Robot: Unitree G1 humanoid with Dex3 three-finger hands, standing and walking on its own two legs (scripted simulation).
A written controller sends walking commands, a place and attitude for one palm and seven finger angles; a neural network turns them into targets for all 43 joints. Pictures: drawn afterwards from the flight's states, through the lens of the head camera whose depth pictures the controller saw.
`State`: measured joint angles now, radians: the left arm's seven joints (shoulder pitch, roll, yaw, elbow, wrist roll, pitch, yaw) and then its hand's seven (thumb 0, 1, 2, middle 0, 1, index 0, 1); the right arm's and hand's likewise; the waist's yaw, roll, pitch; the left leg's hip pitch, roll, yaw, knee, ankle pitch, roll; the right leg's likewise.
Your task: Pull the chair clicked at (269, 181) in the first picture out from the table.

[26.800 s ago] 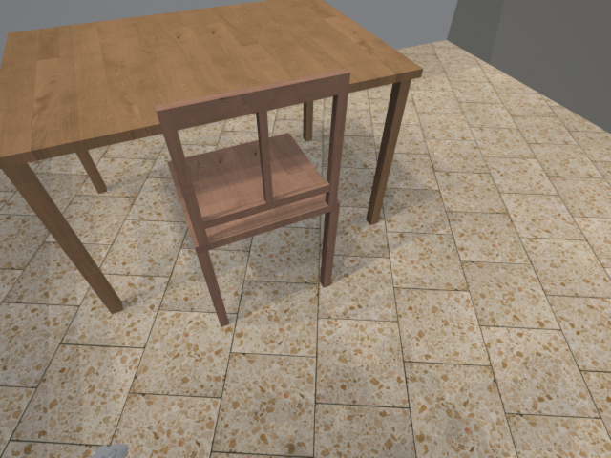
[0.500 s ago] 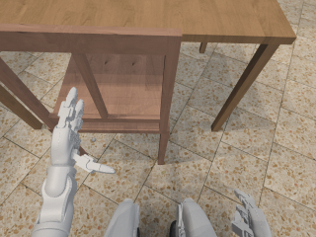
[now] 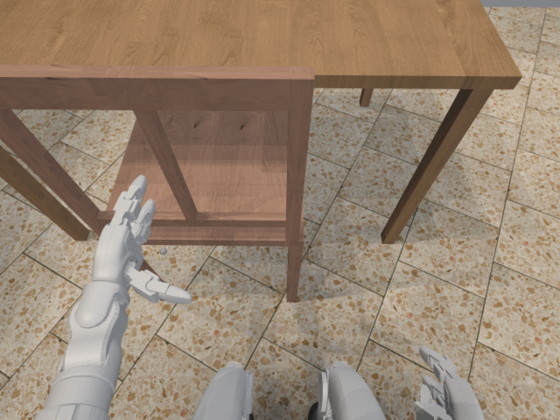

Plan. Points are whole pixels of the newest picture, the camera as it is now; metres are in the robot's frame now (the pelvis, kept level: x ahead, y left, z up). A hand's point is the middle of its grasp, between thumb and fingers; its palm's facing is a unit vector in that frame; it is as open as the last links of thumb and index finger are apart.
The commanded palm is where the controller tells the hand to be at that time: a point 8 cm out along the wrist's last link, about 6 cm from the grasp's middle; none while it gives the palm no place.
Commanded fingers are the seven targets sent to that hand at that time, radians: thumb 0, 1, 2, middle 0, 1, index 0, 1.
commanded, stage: push the fingers through the gap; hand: left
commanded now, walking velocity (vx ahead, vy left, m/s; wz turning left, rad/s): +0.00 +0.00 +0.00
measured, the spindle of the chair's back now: (172, 172) +0.48 +0.19 +0.03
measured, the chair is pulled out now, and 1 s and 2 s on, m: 0.00 0.00 0.00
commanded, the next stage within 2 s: hook a spindle and tug to test in 1.52 s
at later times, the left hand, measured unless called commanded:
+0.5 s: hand (174, 220) +0.38 +0.17 +0.05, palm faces +0.03 -1.00 -0.03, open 16.9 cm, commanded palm +0.36 +0.22 +0.02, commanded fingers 0.00 -0.50 0.30 -0.06 -0.08 -0.06 -0.08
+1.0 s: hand (184, 197) +0.43 +0.17 +0.02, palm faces +0.01 -1.00 -0.05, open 16.9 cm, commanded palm +0.41 +0.22 +0.02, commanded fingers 0.00 -0.50 0.30 -0.06 -0.08 -0.06 -0.08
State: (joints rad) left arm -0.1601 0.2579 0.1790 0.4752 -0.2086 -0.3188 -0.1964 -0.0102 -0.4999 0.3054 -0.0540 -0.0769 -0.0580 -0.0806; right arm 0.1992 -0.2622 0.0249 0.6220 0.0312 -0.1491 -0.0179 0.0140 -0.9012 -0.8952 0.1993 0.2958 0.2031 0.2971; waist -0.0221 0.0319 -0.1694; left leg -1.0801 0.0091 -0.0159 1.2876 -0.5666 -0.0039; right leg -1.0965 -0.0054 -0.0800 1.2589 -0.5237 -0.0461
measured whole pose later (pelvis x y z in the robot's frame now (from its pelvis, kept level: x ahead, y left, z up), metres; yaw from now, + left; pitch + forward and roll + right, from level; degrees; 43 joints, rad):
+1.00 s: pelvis -0.01 +0.00 -0.01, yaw -1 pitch +24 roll -1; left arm -0.58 0.31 0.28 0.87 -0.12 -0.44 -0.15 -0.01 -0.50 0.30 -0.06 -0.08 -0.06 -0.08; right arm 0.23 -0.26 0.01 0.67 -0.01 -0.13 -0.02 0.01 -0.90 -0.90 0.20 0.30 0.20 0.30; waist -0.09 0.02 -0.16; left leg -1.19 0.02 -0.01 1.32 -0.55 0.00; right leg -1.20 0.00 -0.07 1.28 -0.50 -0.04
